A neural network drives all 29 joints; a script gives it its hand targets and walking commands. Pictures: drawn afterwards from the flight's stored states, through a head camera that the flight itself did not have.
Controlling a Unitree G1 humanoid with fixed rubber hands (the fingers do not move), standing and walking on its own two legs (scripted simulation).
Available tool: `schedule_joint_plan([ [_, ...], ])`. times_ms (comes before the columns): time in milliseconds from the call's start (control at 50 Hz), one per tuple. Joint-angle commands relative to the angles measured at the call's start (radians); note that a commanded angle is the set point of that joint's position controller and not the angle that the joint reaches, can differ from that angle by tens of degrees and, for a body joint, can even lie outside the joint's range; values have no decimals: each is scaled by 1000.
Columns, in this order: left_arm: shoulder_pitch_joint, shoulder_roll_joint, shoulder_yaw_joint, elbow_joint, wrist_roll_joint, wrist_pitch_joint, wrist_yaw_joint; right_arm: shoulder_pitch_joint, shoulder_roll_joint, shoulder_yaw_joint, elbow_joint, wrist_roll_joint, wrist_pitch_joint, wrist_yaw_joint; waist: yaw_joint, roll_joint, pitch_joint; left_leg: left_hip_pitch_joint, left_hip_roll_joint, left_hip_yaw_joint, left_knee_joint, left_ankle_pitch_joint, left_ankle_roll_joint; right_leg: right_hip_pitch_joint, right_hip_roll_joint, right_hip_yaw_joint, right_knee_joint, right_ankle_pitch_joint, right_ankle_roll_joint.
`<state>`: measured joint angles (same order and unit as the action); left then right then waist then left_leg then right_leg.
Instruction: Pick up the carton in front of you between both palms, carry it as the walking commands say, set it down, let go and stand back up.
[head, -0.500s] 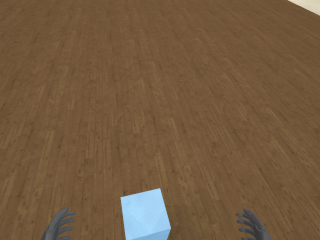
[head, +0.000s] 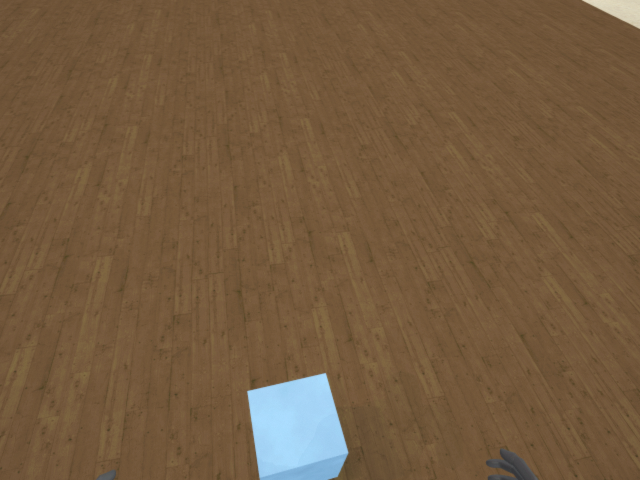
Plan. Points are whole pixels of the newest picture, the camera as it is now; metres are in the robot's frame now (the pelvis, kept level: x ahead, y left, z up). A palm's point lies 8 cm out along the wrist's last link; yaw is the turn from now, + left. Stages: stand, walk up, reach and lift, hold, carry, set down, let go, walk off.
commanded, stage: stand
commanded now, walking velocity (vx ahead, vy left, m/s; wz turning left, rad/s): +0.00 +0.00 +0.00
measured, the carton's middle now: (294, 436) +0.36 +0.01 -0.65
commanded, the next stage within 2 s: none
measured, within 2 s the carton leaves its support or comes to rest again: neither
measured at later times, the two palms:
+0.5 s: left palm out of the picture +0.05 +0.29 -0.11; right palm out of the picture +0.07 -0.29 -0.10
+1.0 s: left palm out of the picture +0.04 +0.28 -0.11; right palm out of the picture +0.06 -0.31 -0.10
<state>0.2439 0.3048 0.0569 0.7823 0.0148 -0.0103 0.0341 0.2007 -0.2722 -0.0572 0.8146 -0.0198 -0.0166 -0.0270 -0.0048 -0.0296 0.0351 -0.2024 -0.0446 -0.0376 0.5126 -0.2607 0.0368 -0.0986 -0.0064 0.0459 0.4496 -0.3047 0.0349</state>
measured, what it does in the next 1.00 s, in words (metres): stands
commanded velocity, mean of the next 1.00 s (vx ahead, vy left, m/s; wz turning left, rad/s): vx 0.00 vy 0.00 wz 0.00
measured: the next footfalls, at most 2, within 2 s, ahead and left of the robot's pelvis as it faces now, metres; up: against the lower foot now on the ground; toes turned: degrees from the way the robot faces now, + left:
none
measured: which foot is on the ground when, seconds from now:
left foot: down 0.00-1.00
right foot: down 0.00-1.00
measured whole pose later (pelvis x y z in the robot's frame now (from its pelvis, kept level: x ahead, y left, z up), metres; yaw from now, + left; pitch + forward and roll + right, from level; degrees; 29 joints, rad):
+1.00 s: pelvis -0.02 -0.01 +0.01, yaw +2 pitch -3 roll -1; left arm 0.22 0.35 0.03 0.95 0.00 -0.02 0.04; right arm 0.18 -0.33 -0.02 1.00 0.00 -0.01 -0.03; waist -0.01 -0.02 0.05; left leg -0.18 -0.04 -0.07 0.41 -0.18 0.02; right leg -0.07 -0.01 0.01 0.37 -0.24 0.02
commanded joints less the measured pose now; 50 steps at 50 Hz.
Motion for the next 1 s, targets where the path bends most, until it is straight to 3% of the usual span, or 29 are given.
schedule_joint_plan([
  [0, -1, 120, 25, -37, -2, -13, 6, -18, -156, -35, -39, 2, -12, -5, -2, 40, -16, 24, 109, -110, -106, 214, -14, -40, -48, 32, -62, 140, -14],
  [500, 0, 160, 6, 85, -7, -15, 9, -25, -188, -13, 88, 12, -7, -7, -4, 38, 15, 18, 114, -132, -165, 136, -17, -30, -75, 42, -121, 90, -20],
  [980, -20, 185, -1, 125, -13, -17, 4, -37, -213, 6, 143, 18, -7, -9, -1, 34, 8, 28, 122, -139, -175, 173, -21, -23, -91, 42, -151, 96, -28],
])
